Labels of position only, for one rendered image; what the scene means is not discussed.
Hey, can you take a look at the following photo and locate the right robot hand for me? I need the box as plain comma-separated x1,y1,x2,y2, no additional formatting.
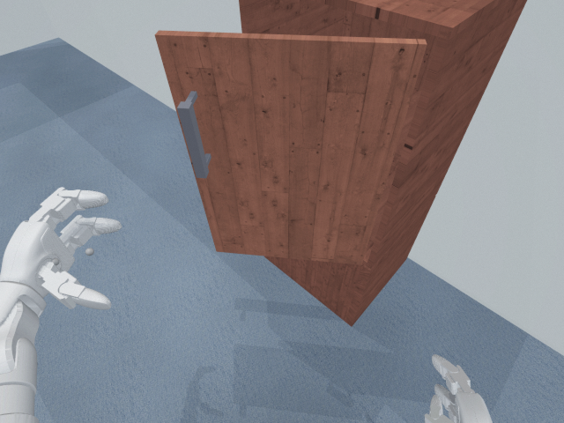
425,354,493,423

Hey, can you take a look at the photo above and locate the cupboard door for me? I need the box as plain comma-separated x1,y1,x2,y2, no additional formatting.
155,30,427,265

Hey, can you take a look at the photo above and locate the robot left forearm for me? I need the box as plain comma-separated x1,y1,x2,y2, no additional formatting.
0,281,47,423

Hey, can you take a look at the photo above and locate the left robot hand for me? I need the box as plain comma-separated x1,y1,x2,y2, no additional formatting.
0,187,122,310

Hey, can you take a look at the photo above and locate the handle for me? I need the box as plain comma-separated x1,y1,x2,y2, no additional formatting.
177,91,212,178

